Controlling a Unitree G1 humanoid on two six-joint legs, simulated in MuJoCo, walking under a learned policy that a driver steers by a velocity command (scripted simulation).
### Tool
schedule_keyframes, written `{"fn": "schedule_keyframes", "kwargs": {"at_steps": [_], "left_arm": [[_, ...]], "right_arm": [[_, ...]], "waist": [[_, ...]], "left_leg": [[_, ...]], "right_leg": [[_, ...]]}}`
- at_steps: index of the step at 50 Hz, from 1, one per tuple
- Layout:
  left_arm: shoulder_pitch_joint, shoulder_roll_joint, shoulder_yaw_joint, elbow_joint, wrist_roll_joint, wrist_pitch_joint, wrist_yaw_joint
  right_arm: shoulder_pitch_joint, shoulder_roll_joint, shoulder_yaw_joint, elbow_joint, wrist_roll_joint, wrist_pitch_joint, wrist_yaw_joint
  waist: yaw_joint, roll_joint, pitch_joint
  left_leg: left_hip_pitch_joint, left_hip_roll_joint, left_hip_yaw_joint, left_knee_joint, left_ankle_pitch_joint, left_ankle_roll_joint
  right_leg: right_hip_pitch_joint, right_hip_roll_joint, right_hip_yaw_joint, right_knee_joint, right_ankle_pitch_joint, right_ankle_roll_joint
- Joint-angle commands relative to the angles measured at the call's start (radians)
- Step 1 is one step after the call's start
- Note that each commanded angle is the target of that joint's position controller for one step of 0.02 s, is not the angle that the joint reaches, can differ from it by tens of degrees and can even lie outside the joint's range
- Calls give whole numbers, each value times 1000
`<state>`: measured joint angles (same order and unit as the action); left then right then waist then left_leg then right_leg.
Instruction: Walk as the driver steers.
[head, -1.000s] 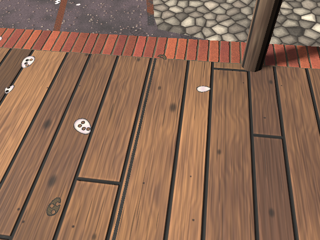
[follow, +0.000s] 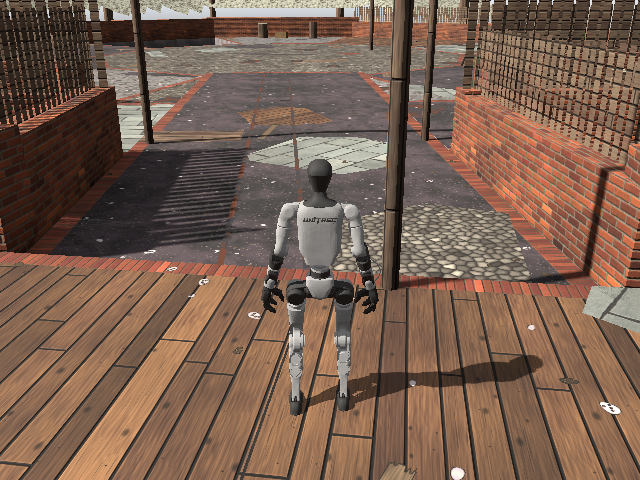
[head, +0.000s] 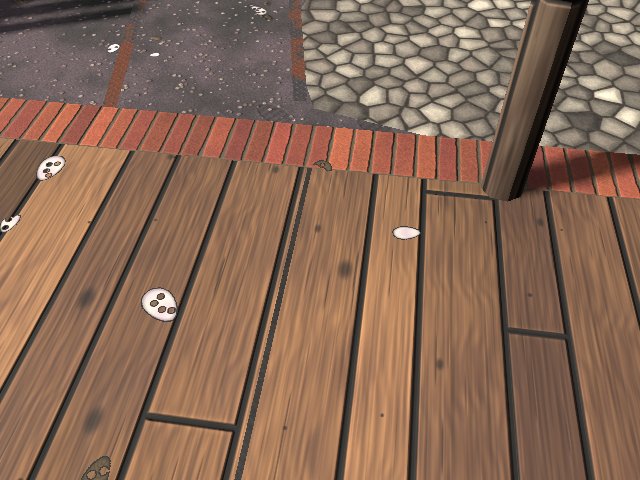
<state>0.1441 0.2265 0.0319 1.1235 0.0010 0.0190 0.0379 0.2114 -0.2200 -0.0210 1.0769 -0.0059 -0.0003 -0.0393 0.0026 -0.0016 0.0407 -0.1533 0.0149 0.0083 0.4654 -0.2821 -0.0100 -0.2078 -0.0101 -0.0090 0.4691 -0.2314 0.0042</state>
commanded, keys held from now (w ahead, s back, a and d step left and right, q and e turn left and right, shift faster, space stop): no key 1.00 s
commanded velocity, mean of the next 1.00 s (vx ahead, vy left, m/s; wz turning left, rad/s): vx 0.00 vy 0.00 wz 0.00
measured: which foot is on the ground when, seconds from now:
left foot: down 0.00-1.00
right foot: down 0.00-1.00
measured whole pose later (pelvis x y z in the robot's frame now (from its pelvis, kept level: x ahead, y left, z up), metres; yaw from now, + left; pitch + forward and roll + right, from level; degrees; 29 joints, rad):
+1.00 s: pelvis +0.00 +0.00 +0.00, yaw +0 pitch -1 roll +0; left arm 0.24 0.18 0.02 1.13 0.00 0.01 0.05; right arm 0.31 -0.17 -0.01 1.11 0.00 -0.01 -0.05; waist 0.00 0.00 0.03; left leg -0.17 0.02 0.01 0.47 -0.29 -0.01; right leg -0.23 -0.01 -0.01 0.48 -0.24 0.00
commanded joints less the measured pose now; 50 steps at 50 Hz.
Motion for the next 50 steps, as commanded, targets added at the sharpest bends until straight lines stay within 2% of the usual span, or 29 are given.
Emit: {"fn": "schedule_keyframes", "kwargs": {"at_steps": [1, 23, 50], "left_arm": [[11, 104, 14, -21, 0, -7, 4], [93, 70, 3, -4, -2, -12, 7], [153, 45, 1, -13, -5, -15, 11]], "right_arm": [[36, -101, -15, -16, 0, -7, -4], [122, -63, -4, 20, 4, -10, -7], [178, -36, -5, 21, 7, -11, -9]], "waist": [[0, 5, -10], [0, 3, 9], [-1, 4, 18]], "left_leg": [[-69, 20, -14, -92, 117, 15], [-91, 12, -8, -93, 91, 15], [-94, 10, -8, -83, 113, 16]], "right_leg": [[36, -24, 22, -70, 123, -23], [15, -20, 21, -72, 98, -26], [11, -18, 18, -60, 123, -26]]}}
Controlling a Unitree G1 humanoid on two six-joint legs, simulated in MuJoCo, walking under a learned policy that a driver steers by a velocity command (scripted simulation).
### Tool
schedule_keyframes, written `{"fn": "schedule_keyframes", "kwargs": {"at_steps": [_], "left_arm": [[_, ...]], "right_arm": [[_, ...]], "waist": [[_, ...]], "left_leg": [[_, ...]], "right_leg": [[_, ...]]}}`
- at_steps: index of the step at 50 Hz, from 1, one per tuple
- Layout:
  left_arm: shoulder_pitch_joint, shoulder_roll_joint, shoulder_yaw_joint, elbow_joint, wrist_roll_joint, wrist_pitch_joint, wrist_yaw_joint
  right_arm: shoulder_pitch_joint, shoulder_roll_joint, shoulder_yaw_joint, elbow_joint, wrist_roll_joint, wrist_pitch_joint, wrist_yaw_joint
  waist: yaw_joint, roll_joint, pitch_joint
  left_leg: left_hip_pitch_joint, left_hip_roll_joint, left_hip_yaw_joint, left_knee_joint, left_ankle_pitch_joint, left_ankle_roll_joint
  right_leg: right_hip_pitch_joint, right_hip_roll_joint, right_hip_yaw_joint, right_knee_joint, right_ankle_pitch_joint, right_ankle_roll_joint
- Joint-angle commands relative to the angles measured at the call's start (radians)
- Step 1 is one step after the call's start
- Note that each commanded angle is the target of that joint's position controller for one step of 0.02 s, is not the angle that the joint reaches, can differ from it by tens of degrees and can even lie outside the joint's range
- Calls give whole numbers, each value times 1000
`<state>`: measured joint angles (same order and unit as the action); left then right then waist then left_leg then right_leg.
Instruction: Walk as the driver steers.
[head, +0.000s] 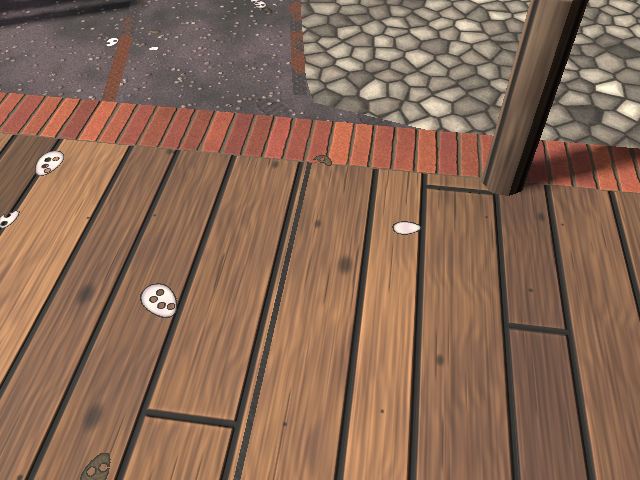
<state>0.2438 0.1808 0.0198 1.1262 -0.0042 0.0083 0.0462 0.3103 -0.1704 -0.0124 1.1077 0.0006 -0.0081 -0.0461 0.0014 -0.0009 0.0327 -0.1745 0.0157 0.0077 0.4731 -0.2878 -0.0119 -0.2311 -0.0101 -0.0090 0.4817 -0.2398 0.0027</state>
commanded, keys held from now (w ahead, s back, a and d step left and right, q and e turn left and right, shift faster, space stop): no key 0.60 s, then w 0.36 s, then no key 0.04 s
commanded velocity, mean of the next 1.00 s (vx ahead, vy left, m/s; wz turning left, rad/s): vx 0.10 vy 0.00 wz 0.00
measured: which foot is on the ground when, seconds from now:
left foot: down 0.00-0.92, up 0.94-1.00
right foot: down 0.00-1.00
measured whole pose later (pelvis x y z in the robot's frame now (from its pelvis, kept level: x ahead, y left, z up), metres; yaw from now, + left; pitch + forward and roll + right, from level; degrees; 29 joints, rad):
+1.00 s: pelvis +0.09 -0.03 +0.00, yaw +0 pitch +1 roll +0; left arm 0.40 0.18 0.05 1.08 -0.01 -0.13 0.00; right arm 0.39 -0.21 -0.05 1.04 0.04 -0.10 -0.01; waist 0.03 0.02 -0.02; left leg -0.40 0.01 -0.03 1.13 -0.41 0.05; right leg -0.16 0.03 -0.05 0.50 -0.36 -0.05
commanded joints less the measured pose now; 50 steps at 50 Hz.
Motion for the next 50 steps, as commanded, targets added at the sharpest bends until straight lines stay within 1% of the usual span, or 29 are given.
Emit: {"fn": "schedule_keyframes", "kwargs": {"at_steps": [1, 30, 31, 32, 33, 34, 35, 36, 37, 38, 39, 40, 41, 42, 43, 44, 45, 46, 47, 48, 49, 50], "left_arm": [[55, 90, 14, -16, 0, -5, 3], [89, 73, 16, -22, -2, -8, 5], [108, 63, 15, -12, -2, -7, 5], [113, 72, 19, -10, -8, -5, 8], [115, 85, 25, -13, -15, -5, 10], [107, 90, 28, -22, -17, -11, 10], [103, 83, 27, -32, -20, -23, 8], [105, 74, 27, -37, -23, -38, 3], [100, 67, 27, -44, -24, -54, -3], [82, 58, 26, -56, -24, -69, -11], [52, 43, 23, -73, -24, -82, -19], [28, 20, 18, -90, -27, -96, -27], [8, 18, 15, -104, -30, -107, -34], [17, 20, 15, -108, -32, -117, -39], [63, 19, 16, -97, -37, -125, -43], [164, 33, 25, -59, -40, -129, -45], [304, 76, 44, -9, -33, -128, -42], [481, 214, 87, 33, -33, -128, -43], [527, 231, 83, 28, -14, -135, -54], [416, 149, 55, -2, -1, -141, -50], [326, 112, 41, -37, 1, -138, -51], [270, 110, 33, -55, 0, -130, -53]], "right_arm": [[80, -85, -14, -10, 0, -4, -3], [110, -67, -17, -16, 2, -6, -3], [130, -57, -16, -5, 2, -4, -4], [135, -66, -20, -3, 9, -2, -7], [126, -84, -27, -12, 15, -1, -10], [120, -89, -30, -24, 18, -5, -12], [125, -88, -31, -32, 22, -15, -11], [137, -87, -32, -35, 27, -28, -7], [156, -92, -35, -34, 29, -41, -3], [185, -106, -41, -31, 31, -51, 2], [222, -129, -49, -26, 34, -60, 8], [247, -159, -58, -21, 36, -66, 13], [235, -172, -62, -30, 36, -69, 15], [202, -173, -62, -45, 34, -73, 17], [149, -171, -60, -64, 37, -75, 20], [81, -161, -57, -88, 40, -72, 23], [0, -154, -54, -122, 39, -74, 26], [-52, -95, -40, -168, 37, -92, 26], [-46, -72, -32, -187, 36, -115, 25], [-40, -99, -38, -184, 45, -126, 35], [-30, -99, -38, -175, 49, -129, 45], [-31, -102, -44, -171, 41, -130, 48]], "waist": [[0, 3, 26], [0, 4, 37], [0, 5, 12], [0, 7, 23], [1, 12, 56], [-1, 11, 104], [-4, 13, 139], [-7, 20, 152], [-15, 34, 149], [-29, 59, 140], [-46, 103, 134], [-50, 171, 129], [-44, 191, 148], [-22, 185, 158], [18, 181, 161], [73, 154, 142], [135, 74, 106], [189, -228, 47], [172, -320, -6], [105, -154, 49], [69, -93, 73], [40, -42, 80]], "left_leg": [[-73, 9, -7, -90, 119, 18], [-77, 7, -8, -84, 118, 20], [-67, -4, 3, -86, 21, 24], [-85, -19, 13, -73, -139, 39], [-123, -19, 5, -63, -312, 60], [-168, -4, -19, -67, -427, 81], [-196, 18, -52, -71, -469, 100], [-198, 40, -86, -75, -470, 116], [-175, 66, -124, -83, -461, 134], [-133, 99, -180, -108, -469, 158], [-75, 151, -267, -159, -494, 191], [-30, 228, -389, -228, -517, 233], [-44, 286, -478, -268, -494, 264], [-71, 301, -490, -265, -441, 268], [-104, 280, -435, -228, -362, 244], [-183, 219, -329, -163, -263, 198], [-315, 134, -197, -7, -77, 139], [-514, -29, 32, 403, 43, 51], [-667, -72, -25, 667, -206, 46], [-739, -1, -96, 818, -190, 74], [-744, 25, -91, 865, -123, 89], [-737, 52, -70, 832, -61, 93]], "right_leg": [[34, -18, 18, -72, 131, -24], [29, -17, 14, -63, 127, -21], [40, -5, 2, -63, 26, -24], [21, 15, -14, -46, -149, -34], [-26, 21, -15, -33, -335, -50], [-82, 10, 5, -33, -450, -66], [-117, -7, 28, -30, -483, -80], [-135, -17, 42, -14, -464, -87], [-160, -20, 44, 17, -425, -88], [-198, -12, 31, 63, -380, -85], [-252, 8, -4, 134, -316, -76], [-291, 30, -51, 229, -229, -71], [-299, 18, -43, 268, -197, -88], [-275, 7, -32, 257, -207, -107], [-198, 7, -36, 161, -210, -121], [-22, 21, -42, 36, -166, -127], [195, -6, 35, -42, -97, -136], [405, -196, 382, -197, -114, -225], [479, -372, 727, -296, -37, -314], [445, -383, 661, -266, 20, -300], [398, -344, 510, -249, 185, -268], [368, -301, 376, -243, 359, -235]]}}
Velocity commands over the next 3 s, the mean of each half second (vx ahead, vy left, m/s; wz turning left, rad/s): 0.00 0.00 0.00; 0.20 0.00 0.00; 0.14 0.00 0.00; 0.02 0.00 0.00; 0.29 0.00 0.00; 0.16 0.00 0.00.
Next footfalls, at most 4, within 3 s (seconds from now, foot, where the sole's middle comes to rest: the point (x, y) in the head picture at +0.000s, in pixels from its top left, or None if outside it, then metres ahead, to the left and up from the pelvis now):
1.26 left None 0.37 0.08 -0.78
1.58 right None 0.30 -0.14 -0.78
2.72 right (377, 378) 0.74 -0.10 -0.78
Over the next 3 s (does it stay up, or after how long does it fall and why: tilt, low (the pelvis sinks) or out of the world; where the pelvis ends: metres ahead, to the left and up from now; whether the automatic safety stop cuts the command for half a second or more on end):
stays up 0.60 -0.01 0.00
